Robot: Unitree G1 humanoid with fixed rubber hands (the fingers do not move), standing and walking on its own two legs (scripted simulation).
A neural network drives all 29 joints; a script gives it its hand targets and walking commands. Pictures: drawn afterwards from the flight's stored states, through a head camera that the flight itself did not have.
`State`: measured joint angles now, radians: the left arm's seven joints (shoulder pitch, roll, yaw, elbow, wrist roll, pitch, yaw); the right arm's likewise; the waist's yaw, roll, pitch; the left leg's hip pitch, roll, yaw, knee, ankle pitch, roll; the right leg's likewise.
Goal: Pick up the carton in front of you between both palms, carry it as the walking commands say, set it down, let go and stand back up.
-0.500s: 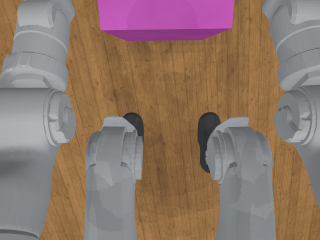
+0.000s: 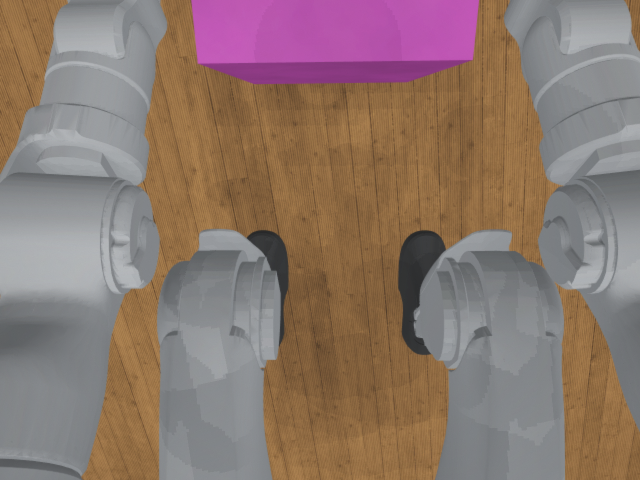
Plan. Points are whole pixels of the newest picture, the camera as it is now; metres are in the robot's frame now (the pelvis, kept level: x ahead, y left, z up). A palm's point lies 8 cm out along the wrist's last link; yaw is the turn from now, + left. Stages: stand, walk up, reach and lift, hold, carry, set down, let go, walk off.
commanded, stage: reach and lift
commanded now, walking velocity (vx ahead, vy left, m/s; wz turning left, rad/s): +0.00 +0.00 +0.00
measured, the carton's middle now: out of the picture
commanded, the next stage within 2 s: none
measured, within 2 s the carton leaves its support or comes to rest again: leaves its support in 0.44 s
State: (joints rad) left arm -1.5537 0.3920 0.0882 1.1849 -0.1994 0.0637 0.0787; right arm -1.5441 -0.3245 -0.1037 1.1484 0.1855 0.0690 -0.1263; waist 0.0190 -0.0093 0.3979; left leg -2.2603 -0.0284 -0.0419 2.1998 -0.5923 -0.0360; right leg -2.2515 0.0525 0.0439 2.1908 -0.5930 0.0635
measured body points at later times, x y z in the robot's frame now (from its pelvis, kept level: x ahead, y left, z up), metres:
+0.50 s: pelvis +0.01 +0.00 +0.00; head +0.37 +0.02 +0.25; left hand +0.56 +0.18 -0.16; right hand +0.57 -0.12 -0.16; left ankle +0.11 +0.13 -0.34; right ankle +0.11 -0.13 -0.34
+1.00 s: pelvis -0.01 -0.01 +0.11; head +0.27 +0.01 +0.47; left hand +0.51 +0.18 +0.05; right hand +0.52 -0.13 +0.05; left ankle +0.11 +0.13 -0.34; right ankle +0.11 -0.14 -0.34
